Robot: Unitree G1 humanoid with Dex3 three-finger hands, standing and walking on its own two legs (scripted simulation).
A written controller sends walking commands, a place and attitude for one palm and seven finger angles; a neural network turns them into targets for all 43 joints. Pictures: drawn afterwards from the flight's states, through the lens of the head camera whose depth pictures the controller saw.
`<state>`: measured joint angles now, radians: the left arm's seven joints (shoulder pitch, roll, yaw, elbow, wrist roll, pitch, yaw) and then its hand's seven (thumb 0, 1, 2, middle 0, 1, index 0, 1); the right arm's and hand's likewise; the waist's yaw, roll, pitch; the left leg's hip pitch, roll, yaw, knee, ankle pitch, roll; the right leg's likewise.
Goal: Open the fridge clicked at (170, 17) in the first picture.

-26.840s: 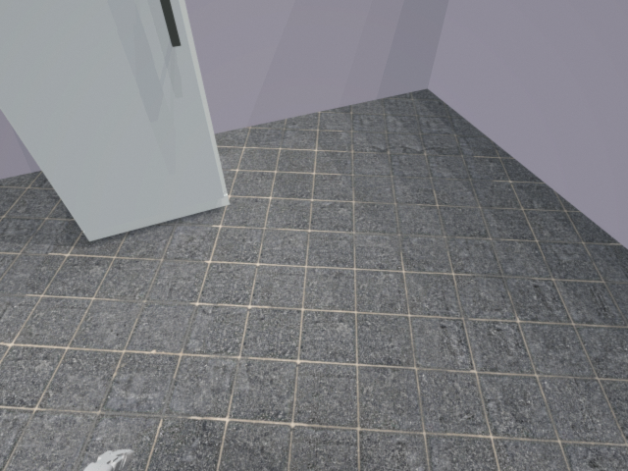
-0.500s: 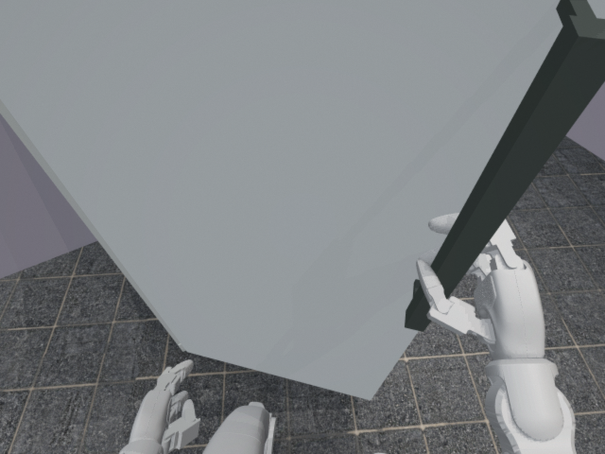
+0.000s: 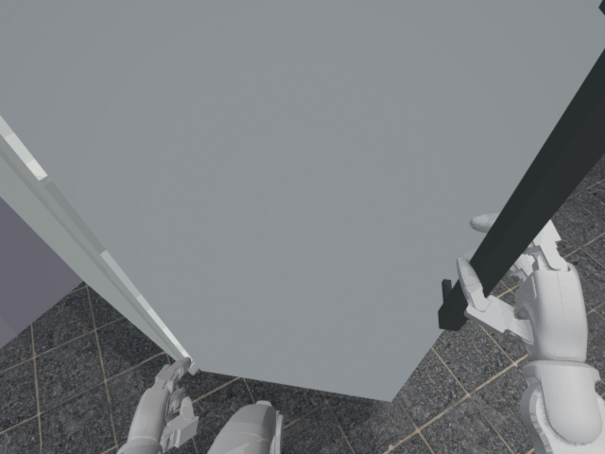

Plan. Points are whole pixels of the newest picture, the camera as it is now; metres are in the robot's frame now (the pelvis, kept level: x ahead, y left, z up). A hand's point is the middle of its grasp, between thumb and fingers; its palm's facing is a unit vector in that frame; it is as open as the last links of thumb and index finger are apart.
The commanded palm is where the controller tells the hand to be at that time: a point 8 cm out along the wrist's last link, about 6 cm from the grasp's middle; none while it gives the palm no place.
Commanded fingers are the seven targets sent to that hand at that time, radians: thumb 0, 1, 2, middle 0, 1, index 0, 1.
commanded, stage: walk backward, drawing the door open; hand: right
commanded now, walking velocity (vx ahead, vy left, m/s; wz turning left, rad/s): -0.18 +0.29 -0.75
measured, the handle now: (503, 219) +0.32 -0.16 +0.20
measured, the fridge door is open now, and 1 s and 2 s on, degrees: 63 70 71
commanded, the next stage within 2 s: stop walking and hold the door back in 0.10 s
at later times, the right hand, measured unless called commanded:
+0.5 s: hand (451, 391) +0.17 -0.10 +0.15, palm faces +0.51 +0.82 -0.24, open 6.4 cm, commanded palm +0.15 -0.16 +0.14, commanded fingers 0.00 -0.90 -0.90 0.45 1.40 0.45 1.40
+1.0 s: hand (459, 334) +0.22 -0.12 +0.15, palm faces +0.54 +0.79 -0.29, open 6.1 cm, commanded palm +0.16 -0.17 +0.14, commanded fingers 0.00 -0.90 -0.90 0.45 1.40 0.45 1.40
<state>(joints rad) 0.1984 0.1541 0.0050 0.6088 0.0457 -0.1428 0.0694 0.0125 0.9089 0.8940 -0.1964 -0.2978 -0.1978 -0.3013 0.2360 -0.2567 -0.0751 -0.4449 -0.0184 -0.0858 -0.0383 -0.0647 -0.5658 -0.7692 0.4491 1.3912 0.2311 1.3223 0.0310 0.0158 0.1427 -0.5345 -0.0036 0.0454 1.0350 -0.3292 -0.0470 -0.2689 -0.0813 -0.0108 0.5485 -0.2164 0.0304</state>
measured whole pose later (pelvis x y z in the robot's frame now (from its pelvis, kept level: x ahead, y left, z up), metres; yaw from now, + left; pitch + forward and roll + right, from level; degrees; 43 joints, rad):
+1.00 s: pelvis -0.13 +0.23 +0.00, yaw -17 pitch -3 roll -3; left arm 0.27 0.28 0.00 0.80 -0.02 -0.07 0.10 0.01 0.91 0.89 -0.20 -0.30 -0.20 -0.30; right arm -0.63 -0.42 -0.33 0.84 0.01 -0.19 -0.02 -0.06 -0.60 -0.79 0.45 1.40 0.39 1.40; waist 0.08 -0.04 0.13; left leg -0.31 0.03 0.05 0.57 -0.21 0.05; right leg -0.49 0.01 0.00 1.12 -0.35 0.02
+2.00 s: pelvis -0.14 +0.18 +0.00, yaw -12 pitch +2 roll -1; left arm 0.27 0.26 0.00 0.65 -0.01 -0.13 0.03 0.01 0.91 0.89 -0.20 -0.30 -0.20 -0.30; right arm -0.47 -0.37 -0.30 0.58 0.04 -0.23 0.03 -0.05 -0.34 -0.66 0.46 1.40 0.36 1.35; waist 0.04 0.02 -0.02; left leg -0.39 0.02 0.03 0.58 -0.22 0.02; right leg -0.33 -0.02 -0.09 0.57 -0.28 -0.01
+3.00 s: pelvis -0.11 +0.16 -0.01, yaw -14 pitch +7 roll +1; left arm 0.28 0.25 -0.02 0.63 -0.02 -0.08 0.07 0.01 0.91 0.89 -0.20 -0.30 -0.20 -0.30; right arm -0.34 -0.45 -0.41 0.51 0.13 -0.34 0.21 -0.01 0.55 -0.20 0.26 1.15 0.26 1.15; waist 0.00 -0.01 -0.07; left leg -0.48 0.02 0.06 0.67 -0.31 0.00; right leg -0.45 -0.02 -0.04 0.71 -0.38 -0.02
